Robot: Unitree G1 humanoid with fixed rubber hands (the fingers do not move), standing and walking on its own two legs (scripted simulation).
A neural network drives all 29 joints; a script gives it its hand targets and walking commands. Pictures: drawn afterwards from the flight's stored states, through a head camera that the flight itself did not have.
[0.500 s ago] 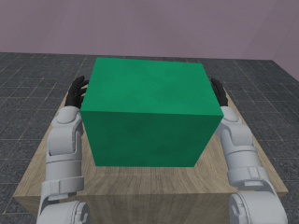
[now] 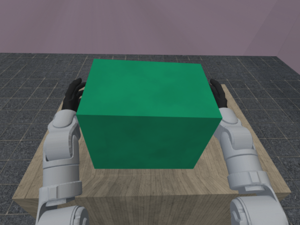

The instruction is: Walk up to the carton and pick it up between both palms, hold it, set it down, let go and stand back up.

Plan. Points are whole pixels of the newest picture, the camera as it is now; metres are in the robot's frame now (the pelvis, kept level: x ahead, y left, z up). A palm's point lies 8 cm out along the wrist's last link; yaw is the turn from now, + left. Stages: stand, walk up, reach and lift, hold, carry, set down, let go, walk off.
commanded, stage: hold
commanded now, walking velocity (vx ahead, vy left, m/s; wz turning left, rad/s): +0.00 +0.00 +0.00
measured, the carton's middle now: (146, 117) +0.36 +0.00 +0.14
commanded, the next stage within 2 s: none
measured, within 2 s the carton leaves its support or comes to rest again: neither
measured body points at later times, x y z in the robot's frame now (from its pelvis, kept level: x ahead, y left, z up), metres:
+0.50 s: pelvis -0.01 +0.01 +0.00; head -0.05 +0.02 +0.45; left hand +0.36 +0.19 +0.19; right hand +0.37 -0.19 +0.18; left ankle +0.01 +0.12 -0.75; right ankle +0.00 -0.10 -0.75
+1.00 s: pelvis +0.00 +0.00 +0.00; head -0.05 +0.01 +0.45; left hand +0.36 +0.19 +0.19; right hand +0.37 -0.18 +0.17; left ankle +0.01 +0.12 -0.75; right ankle +0.00 -0.10 -0.75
